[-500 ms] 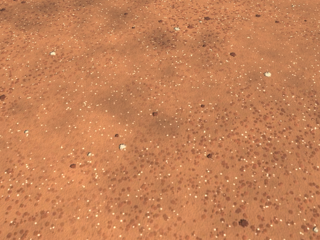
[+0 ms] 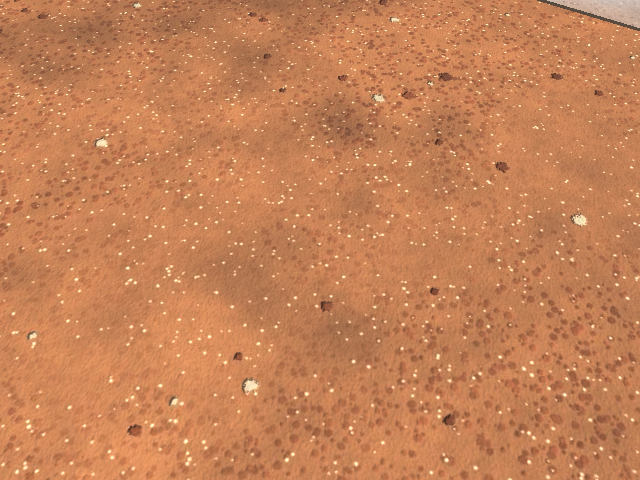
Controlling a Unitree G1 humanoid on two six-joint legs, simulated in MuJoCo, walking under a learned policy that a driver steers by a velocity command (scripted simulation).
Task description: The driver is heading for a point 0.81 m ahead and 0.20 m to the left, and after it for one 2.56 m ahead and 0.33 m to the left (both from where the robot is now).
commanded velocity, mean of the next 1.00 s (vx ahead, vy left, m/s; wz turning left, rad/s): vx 0.50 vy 0.00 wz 0.48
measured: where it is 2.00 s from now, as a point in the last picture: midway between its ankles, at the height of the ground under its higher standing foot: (215, 350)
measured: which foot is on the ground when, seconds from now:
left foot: down 0.00-0.46, up 0.48-0.94, down 0.96-1.00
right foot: up 0.00-0.42, down 0.44-0.96, up 0.98-1.00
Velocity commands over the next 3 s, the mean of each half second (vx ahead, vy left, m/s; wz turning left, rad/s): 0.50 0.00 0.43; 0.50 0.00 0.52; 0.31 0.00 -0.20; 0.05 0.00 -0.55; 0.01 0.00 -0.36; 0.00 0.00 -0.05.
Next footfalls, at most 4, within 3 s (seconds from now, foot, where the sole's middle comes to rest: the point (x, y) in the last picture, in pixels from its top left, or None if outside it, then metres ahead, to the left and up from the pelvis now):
0.44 right None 0.43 -0.09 -0.77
0.96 left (229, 423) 0.57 0.22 -0.77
1.48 right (253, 321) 0.82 0.19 -0.77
2.00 left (174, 350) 0.74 0.37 -0.77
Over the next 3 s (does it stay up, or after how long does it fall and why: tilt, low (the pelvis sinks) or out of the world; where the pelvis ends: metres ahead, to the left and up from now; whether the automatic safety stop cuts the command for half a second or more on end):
stays up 0.68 0.27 0.01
